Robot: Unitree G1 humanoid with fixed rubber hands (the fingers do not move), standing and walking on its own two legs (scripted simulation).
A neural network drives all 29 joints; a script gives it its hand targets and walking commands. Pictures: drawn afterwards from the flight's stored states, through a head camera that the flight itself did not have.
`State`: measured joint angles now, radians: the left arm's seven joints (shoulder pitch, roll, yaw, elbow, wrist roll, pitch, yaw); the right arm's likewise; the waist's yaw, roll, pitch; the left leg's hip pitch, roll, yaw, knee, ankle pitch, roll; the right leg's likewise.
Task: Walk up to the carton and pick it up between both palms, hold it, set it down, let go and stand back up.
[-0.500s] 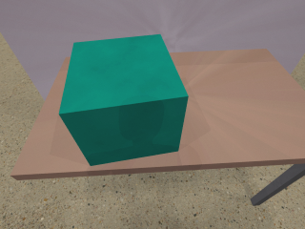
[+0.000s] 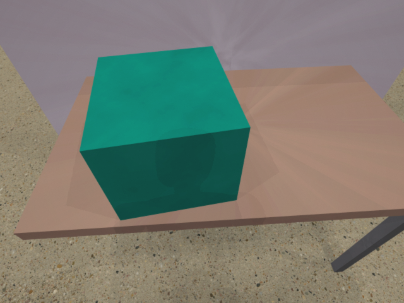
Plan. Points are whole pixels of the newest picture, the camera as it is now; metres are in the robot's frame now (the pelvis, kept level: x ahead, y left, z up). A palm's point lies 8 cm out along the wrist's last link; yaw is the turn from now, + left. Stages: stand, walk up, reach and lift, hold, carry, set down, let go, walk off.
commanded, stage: stand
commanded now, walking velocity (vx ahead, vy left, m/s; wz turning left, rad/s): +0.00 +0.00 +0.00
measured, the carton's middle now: (168, 129) +0.51 +0.09 +0.05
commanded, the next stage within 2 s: none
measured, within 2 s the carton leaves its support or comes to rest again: neither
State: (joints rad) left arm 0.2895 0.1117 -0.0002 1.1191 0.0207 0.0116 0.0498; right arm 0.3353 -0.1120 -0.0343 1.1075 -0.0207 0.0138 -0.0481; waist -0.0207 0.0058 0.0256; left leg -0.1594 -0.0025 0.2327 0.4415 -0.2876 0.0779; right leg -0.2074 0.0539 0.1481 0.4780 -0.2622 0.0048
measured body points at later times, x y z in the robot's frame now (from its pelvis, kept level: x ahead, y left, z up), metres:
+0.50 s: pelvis +0.01 +0.01 +0.00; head +0.03 +0.02 +0.45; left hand +0.02 +0.22 -0.17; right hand -0.03 -0.19 -0.16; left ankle -0.02 +0.06 -0.74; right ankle +0.00 -0.13 -0.74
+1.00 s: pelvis +0.02 +0.01 +0.00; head +0.04 +0.01 +0.45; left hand +0.03 +0.22 -0.17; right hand -0.02 -0.20 -0.16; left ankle -0.02 +0.06 -0.74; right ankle +0.00 -0.13 -0.74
